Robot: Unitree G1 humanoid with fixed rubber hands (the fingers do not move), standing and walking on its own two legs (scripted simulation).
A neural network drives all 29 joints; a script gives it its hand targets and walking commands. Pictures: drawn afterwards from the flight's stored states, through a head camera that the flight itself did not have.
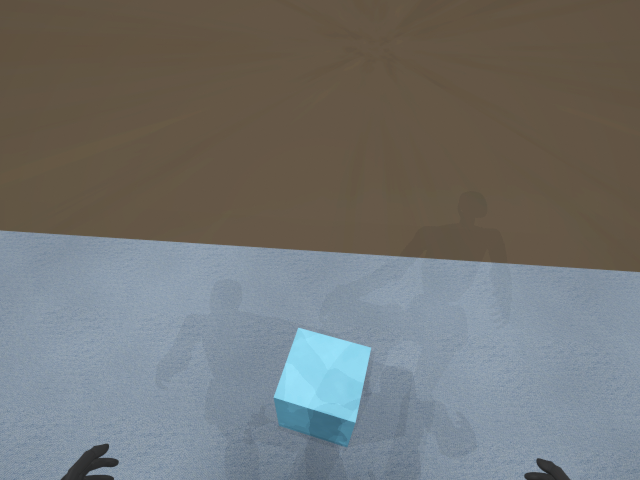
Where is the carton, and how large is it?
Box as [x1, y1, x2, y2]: [274, 328, 370, 446]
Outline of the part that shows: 298,328 274,395 279,425 347,446 355,422 370,347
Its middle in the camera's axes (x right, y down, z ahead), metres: +0.01 +0.44 +1.11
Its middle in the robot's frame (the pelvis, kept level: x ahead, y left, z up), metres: +0.45 -0.01 -0.66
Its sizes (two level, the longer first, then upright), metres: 0.210 0.200 0.250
